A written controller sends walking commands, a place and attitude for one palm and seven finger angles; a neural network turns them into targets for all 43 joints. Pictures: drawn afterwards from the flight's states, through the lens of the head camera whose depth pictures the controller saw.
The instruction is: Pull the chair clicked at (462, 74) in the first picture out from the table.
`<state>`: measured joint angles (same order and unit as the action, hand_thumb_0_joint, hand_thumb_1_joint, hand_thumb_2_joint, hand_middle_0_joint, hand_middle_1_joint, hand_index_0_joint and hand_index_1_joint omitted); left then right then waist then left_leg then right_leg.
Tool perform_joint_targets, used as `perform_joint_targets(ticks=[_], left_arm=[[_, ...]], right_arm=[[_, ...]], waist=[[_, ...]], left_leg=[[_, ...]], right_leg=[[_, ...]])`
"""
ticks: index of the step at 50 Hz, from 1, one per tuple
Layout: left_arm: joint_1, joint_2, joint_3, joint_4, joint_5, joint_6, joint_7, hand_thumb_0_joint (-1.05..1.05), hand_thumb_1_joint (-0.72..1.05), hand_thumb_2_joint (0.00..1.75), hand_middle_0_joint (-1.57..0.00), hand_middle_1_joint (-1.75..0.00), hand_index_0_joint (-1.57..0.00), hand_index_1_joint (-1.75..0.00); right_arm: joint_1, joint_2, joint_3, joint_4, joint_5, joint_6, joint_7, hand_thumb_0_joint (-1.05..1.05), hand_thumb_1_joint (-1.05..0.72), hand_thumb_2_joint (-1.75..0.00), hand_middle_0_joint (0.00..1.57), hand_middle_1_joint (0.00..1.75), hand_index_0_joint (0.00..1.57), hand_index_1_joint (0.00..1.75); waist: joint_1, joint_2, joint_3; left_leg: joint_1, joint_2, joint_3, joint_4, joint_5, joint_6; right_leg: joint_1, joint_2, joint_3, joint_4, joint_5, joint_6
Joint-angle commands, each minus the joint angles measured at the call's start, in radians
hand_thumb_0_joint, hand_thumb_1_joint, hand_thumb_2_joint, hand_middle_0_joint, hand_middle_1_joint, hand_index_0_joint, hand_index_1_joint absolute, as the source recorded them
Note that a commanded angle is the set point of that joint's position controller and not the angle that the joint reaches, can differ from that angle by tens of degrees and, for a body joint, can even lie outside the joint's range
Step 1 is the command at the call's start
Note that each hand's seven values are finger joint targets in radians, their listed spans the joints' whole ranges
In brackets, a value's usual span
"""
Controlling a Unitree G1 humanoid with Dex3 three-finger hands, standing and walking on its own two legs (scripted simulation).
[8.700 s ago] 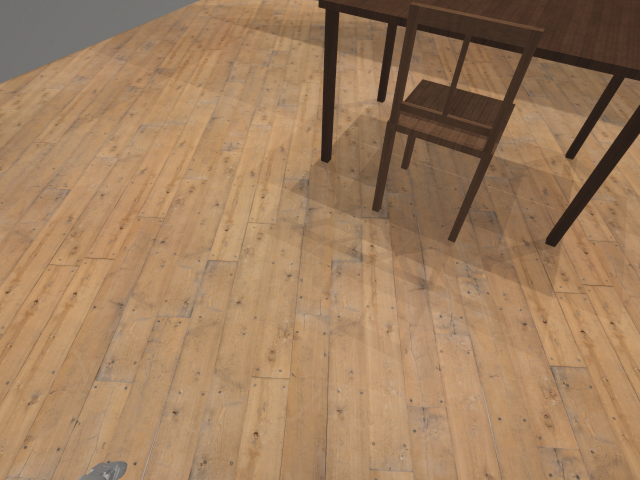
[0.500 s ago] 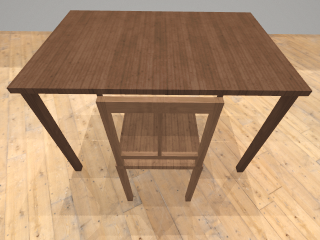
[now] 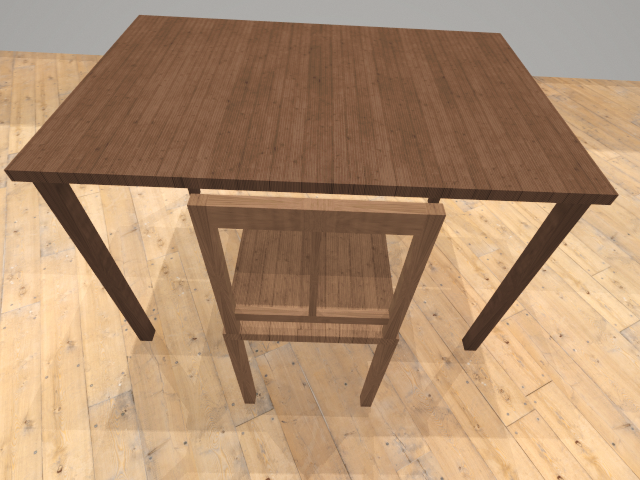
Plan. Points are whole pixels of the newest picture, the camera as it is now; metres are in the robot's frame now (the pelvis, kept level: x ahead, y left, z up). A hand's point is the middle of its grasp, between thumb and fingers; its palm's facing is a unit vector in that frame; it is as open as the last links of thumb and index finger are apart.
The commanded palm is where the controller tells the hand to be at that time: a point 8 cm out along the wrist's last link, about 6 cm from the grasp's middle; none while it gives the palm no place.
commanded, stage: look again from close up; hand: left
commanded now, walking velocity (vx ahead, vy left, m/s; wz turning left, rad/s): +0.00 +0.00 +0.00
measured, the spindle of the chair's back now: (314, 275) +0.47 +0.04 -0.10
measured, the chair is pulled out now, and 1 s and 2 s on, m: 0.00 0.00 0.00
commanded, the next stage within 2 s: raise the hand toward the chair's back in 0.16 s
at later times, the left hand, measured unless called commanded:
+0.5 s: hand (190, 404) +0.20 +0.17 -0.01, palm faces +0.17 -0.99 -0.04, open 7.9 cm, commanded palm +0.11 +0.22 -0.07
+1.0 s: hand (199, 446) +0.17 +0.16 -0.06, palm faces +0.02 -1.00 -0.02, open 12.0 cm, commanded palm +0.14 +0.23 -0.06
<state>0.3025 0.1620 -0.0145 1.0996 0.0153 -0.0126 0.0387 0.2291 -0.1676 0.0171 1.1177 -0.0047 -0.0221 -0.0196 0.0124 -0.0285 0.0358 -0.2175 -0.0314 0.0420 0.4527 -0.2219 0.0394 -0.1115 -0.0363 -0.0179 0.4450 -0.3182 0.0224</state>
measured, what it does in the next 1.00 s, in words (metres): lowers itself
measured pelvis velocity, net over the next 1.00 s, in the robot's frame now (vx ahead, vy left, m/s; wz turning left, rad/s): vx -0.06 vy -0.04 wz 0.01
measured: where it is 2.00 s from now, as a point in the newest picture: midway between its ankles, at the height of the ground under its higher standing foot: outside the picture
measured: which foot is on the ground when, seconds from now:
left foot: down 0.00-1.00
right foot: down 0.00-1.00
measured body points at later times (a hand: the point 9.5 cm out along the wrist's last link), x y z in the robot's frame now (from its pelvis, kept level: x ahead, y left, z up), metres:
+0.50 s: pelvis -0.03 -0.01 -0.04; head -0.01 -0.01 +0.41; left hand +0.19 +0.23 +0.00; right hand +0.12 -0.26 -0.13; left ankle +0.01 +0.09 -0.74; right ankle -0.05 -0.13 -0.74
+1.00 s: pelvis -0.06 -0.04 -0.10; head +0.02 -0.03 +0.34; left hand +0.16 +0.22 -0.06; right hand +0.13 -0.25 -0.20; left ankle +0.01 +0.09 -0.74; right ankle -0.05 -0.13 -0.74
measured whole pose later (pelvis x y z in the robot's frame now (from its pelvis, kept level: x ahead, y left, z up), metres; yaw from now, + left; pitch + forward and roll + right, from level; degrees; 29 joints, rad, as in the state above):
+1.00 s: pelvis -0.06 -0.04 -0.10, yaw +1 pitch +15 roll -2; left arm 0.32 0.24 0.20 0.07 -0.30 -0.36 -0.30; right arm 0.19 -0.17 0.02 0.60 0.03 -0.20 -0.08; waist 0.00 0.04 -0.14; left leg -1.03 0.04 -0.05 1.21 -0.46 -0.02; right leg -0.89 0.03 -0.11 1.20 -0.59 -0.05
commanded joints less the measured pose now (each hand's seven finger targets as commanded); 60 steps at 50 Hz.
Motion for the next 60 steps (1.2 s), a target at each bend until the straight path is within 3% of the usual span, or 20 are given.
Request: perform_joint_targets(ticks=[1, 12, 13, 14, 15, 16, 17, 20, 22, 24, 25, 27, 30, 34, 37, 40, 47, 51, 55, 60], left_arm=[[0.084, 0.106, 0.015, -0.016, -0.001, -0.009, 0.005, 0.00, 0.90, 0.90, -0.20, -0.30, -0.20, -0.30], [0.093, 0.099, 0.014, -0.005, -0.001, -0.008, 0.006, 0.00, 0.90, 0.90, -0.20, -0.30, -0.20, -0.30], [0.113, 0.101, 0.012, 0.003, 0.020, -0.036, 0.042, 0.00, 0.90, 0.90, -0.20, -0.30, -0.20, -0.30], [-0.571, 0.305, 0.116, -1.553, -0.179, -0.227, 0.044, 0.00, 0.88, 0.89, -0.20, -0.30, -0.20, -0.30], [-0.415, 0.372, 0.179, -1.516, -0.120, -0.208, 0.094, 0.00, 0.85, 0.88, -0.20, -0.29, -0.20, -0.29], [0.078, 0.061, 0.015, -1.218, -0.119, -0.075, 0.096, 0.00, 0.83, 0.87, -0.19, -0.29, -0.19, -0.29], [0.138, -0.054, -0.040, -1.107, -0.169, -0.037, 0.089, 0.00, 0.81, 0.86, -0.19, -0.29, -0.19, -0.29], [0.089, 0.076, 0.137, -1.010, -0.168, -0.203, 0.020, 0.00, 0.74, 0.83, -0.18, -0.27, -0.18, -0.27], [0.273, -0.024, 0.139, -0.860, -0.203, -0.367, -0.093, 0.00, 0.69, 0.81, -0.18, -0.27, -0.18, -0.27], [0.328, -0.028, 0.148, -0.894, -0.256, -0.536, -0.236, 0.00, 0.64, 0.79, -0.17, -0.26, -0.17, -0.26], [0.330, 0.051, 0.224, -0.853, -0.262, -0.600, -0.303, 0.00, 0.62, 0.78, -0.17, -0.26, -0.17, -0.26], [0.318, 0.092, 0.256, -0.885, -0.288, -0.596, -0.360, 0.00, 0.57, 0.76, -0.17, -0.25, -0.17, -0.25], [0.164, 0.167, 0.303, -1.077, -0.325, -0.510, -0.343, 0.00, 0.50, 0.73, -0.16, -0.24, -0.16, -0.24], [-0.035, 0.191, 0.273, -1.445, -0.295, -0.586, -0.232, 0.00, 0.41, 0.69, -0.15, -0.22, -0.15, -0.22], [-0.063, 0.176, 0.210, -1.445, -0.270, -0.645, -0.240, 0.00, 0.34, 0.66, -0.14, -0.21, -0.14, -0.21], [-0.034, 0.171, 0.184, -1.290, -0.288, -0.600, -0.324, 0.00, 0.27, 0.63, -0.14, -0.20, -0.14, -0.20], [0.047, 0.224, 0.335, -1.239, -0.352, -0.395, -0.347, 0.00, 0.11, 0.56, -0.12, -0.18, -0.12, -0.18], [0.069, 0.200, 0.336, -1.273, -0.331, -0.437, -0.274, 0.00, 0.01, 0.52, -0.11, -0.16, -0.11, -0.16], [0.081, 0.164, 0.284, -1.191, -0.303, -0.490, -0.254, 0.00, -0.08, 0.48, -0.10, -0.15, -0.10, -0.15], [0.056, 0.192, 0.282, -1.218, -0.305, -0.513, -0.263, 0.00, -0.20, 0.43, -0.09, -0.13, -0.09, -0.13]], right_arm=[[0.044, -0.109, -0.017, -0.031, 0.003, -0.014, -0.008, 0.00, -0.90, -0.90, 0.20, 0.30, 0.20, 0.30], [0.062, -0.103, -0.015, -0.020, 0.003, -0.012, -0.009, 0.00, -0.90, -0.90, 0.20, 0.30, 0.20, 0.30], [0.023, -0.128, -0.018, -0.084, 0.002, -0.020, -0.003, 0.00, -0.90, -0.90, 0.20, 0.30, 0.20, 0.30], [0.085, -0.286, -0.066, -0.421, 0.045, -0.151, -0.038, 0.00, -0.90, -0.90, 0.20, 0.30, 0.20, 0.30], [-0.020, -0.173, -0.016, -0.369, 0.048, -0.234, -0.080, 0.00, -0.90, -0.90, 0.20, 0.30, 0.20, 0.30], [-0.006, -0.148, -0.036, -0.395, 0.043, -0.297, -0.065, 0.00, -0.90, -0.90, 0.20, 0.30, 0.20, 0.30], [0.012, -0.155, -0.046, -0.360, 0.056, -0.301, -0.060, 0.00, -0.90, -0.90, 0.20, 0.30, 0.20, 0.30], [-0.026, -0.214, -0.083, -0.470, 0.020, -0.289, -0.046, 0.00, -0.90, -0.90, 0.20, 0.30, 0.20, 0.30], [-0.086, -0.196, -0.098, -0.520, -0.002, -0.281, -0.026, 0.00, -0.90, -0.90, 0.20, 0.30, 0.20, 0.30], [-0.136, -0.195, -0.112, -0.588, -0.004, -0.281, 0.007, 0.00, -0.90, -0.90, 0.20, 0.30, 0.20, 0.30], [-0.141, -0.197, -0.120, -0.605, 0.009, -0.277, 0.024, 0.00, -0.90, -0.90, 0.20, 0.30, 0.20, 0.30], [-0.171, -0.204, -0.123, -0.697, 0.023, -0.260, 0.028, 0.00, -0.90, -0.90, 0.20, 0.30, 0.20, 0.30], [-0.189, -0.200, -0.110, -0.786, 0.041, -0.222, -0.003, 0.00, -0.90, -0.90, 0.20, 0.30, 0.20, 0.30], [-0.102, -0.165, -0.100, -0.787, 0.022, -0.222, -0.044, 0.00, -0.90, -0.90, 0.20, 0.30, 0.20, 0.30], [-0.064, -0.166, -0.087, -0.731, 0.010, -0.235, -0.066, 0.00, -0.90, -0.90, 0.20, 0.30, 0.20, 0.30], [-0.065, -0.185, -0.075, -0.687, 0.021, -0.250, -0.076, 0.00, -0.90, -0.90, 0.20, 0.30, 0.20, 0.30], [-0.098, -0.168, -0.078, -0.695, 0.042, -0.236, -0.083, 0.00, -0.90, -0.90, 0.20, 0.30, 0.20, 0.30], [-0.095, -0.150, -0.083, -0.673, 0.029, -0.239, -0.072, 0.00, -0.90, -0.90, 0.20, 0.30, 0.20, 0.30], [-0.091, -0.166, -0.089, -0.659, 0.024, -0.240, -0.061, 0.00, -0.90, -0.90, 0.20, 0.30, 0.20, 0.30], [-0.069, -0.193, -0.090, -0.678, 0.028, -0.244, -0.063, 0.00, -0.90, -0.90, 0.20, 0.30, 0.20, 0.30]], waist=[[-0.004, 0.026, 0.011], [-0.003, 0.019, 0.023], [-0.001, 0.040, 0.051], [-0.123, 0.218, -0.459], [-0.061, 0.221, -0.425], [-0.046, 0.210, -0.300], [-0.062, 0.135, -0.155], [-0.066, -0.072, -0.044], [0.005, -0.248, -0.123], [0.049, -0.166, -0.199], [0.065, -0.049, -0.224], [0.072, -0.026, -0.288], [0.056, -0.007, -0.296], [-0.011, 0.126, -0.392], [-0.062, 0.137, -0.371], [-0.085, 0.089, -0.321], [0.007, 0.034, -0.460], [0.008, 0.038, -0.450], [-0.020, 0.006, -0.358], [-0.016, 0.038, -0.395]], left_leg=[[0.056, 0.118, -0.108, -0.080, 0.193, 0.007], [0.056, 0.119, -0.113, -0.100, 0.171, 0.006], [0.013, 0.135, -0.108, 0.096, 0.449, -0.019], [0.361, 0.057, -0.089, 0.003, 0.479, -0.023], [0.387, 0.101, -0.053, 0.002, 0.469, -0.025], [0.283, 0.108, -0.098, -0.051, 0.441, -0.035], [0.122, 0.078, -0.115, -0.031, 0.332, -0.037], [-0.183, 0.025, -0.105, 0.170, -0.003, -0.029], [-0.340, 0.037, -0.081, 0.313, -0.008, -0.044], [-0.464, 0.027, -0.056, 0.421, -0.038, -0.056], [-0.496, 0.021, -0.047, 0.469, -0.032, -0.062], [-0.536, 0.013, -0.020, 0.516, -0.073, -0.048], [-0.628, 0.002, -0.013, 0.552, -0.220, -0.030], [-0.566, 0.032, -0.040, 0.627, -0.176, -0.004], [-0.585, 0.047, -0.061, 0.674, -0.126, -0.002], [-0.638, 0.051, -0.076, 0.696, -0.141, 0.001], [-0.612, 0.042, -0.073, 0.632, -0.068, -0.002], [-0.572, 0.047, -0.078, 0.600, -0.004, -0.006], [-0.581, 0.049, -0.080, 0.585, -0.062, -0.006], [-0.544, 0.048, -0.082, 0.558, -0.094, -0.005]], right_leg=[[-0.069, -0.074, 0.052, -0.081, 0.180, -0.037], [-0.069, -0.074, 0.050, -0.090, 0.154, -0.038], [-0.112, -0.087, 0.087, -0.075, 0.428, -0.031], [-0.108, 0.010, -0.039, 0.044, 0.419, -0.045], [-0.187, 0.042, -0.046, 0.116, 0.165, -0.042], [-0.287, 0.053, -0.073, 0.200, 0.003, -0.051], [-0.318, 0.031, -0.078, 0.202, -0.029, -0.041], [-0.442, 0.040, -0.111, 0.143, 0.004, -0.042], [-0.573, 0.060, -0.123, 0.308, -0.037, -0.044], [-0.631, 0.052, -0.090, 0.425, -0.046, -0.054], [-0.637, 0.041, -0.058, 0.468, -0.021, -0.066], [-0.648, 0.039, -0.034, 0.504, -0.058, -0.062], [-0.670, 0.032, 0.050, 0.452, -0.279, -0.043], [-0.714, 0.038, 0.095, 0.460, -0.258, -0.048], [-0.767, 0.051, 0.079, 0.503, -0.154, -0.049], [-0.785, 0.055, 0.075, 0.495, -0.150, -0.042], [-0.578, 0.022, 0.088, 0.454, -0.057, -0.015], [-0.586, 0.027, 0.044, 0.489, 0.060, -0.015], [-0.691, 0.044, 0.003, 0.492, -0.060, -0.027], [-0.701, 0.049, -0.017, 0.495, -0.114, -0.039]])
